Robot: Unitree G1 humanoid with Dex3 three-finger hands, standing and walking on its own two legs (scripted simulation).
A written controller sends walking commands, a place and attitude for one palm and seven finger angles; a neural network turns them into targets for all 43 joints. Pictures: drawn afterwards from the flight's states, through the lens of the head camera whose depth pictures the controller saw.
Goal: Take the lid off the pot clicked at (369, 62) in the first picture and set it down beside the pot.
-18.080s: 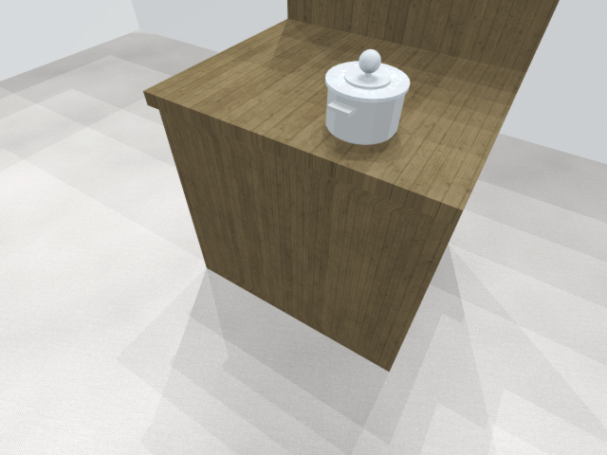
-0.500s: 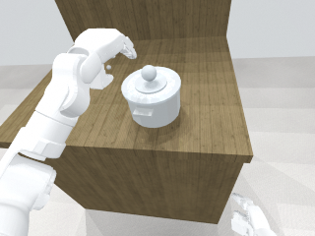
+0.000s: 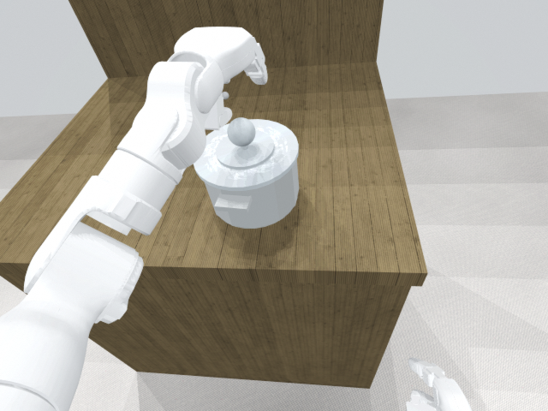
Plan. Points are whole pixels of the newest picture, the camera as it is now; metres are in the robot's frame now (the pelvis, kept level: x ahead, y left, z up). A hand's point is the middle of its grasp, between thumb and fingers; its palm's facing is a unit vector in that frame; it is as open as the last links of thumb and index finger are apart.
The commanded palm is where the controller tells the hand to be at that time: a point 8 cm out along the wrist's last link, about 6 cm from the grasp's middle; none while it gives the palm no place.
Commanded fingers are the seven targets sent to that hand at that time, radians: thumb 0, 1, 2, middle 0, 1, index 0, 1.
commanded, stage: move the open hand above the knob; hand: left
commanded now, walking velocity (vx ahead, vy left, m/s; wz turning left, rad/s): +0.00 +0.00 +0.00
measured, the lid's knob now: (241, 132) +0.49 +0.05 +0.17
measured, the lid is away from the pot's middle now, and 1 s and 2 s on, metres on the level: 0.00 0.00 0.00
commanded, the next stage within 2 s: lower the open fingers around the knob in 1.06 s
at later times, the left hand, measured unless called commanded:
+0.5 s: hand (231, 90) +0.46 +0.05 +0.26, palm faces -0.07 +0.01 -1.00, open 9.9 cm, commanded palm +0.42 +0.06 +0.32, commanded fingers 0.00 -0.38 1.68 -0.88 -0.08 -0.88 -0.08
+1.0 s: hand (224, 90) +0.45 +0.05 +0.26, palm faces -0.06 +0.01 -1.00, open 9.9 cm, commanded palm +0.42 +0.07 +0.32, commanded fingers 0.00 -0.38 1.68 -0.88 -0.08 -0.88 -0.08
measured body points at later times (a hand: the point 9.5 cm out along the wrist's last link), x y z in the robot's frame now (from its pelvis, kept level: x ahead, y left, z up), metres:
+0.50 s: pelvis +0.00 +0.00 +0.00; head +0.01 -0.06 +0.45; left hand +0.46 +0.04 +0.31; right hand +0.16 -0.24 -0.12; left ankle +0.00 +0.10 -0.74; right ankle +0.01 -0.11 -0.74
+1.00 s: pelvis +0.00 +0.00 +0.00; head +0.00 -0.05 +0.45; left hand +0.45 +0.05 +0.32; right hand +0.16 -0.23 -0.12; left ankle +0.00 +0.10 -0.74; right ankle +0.01 -0.11 -0.74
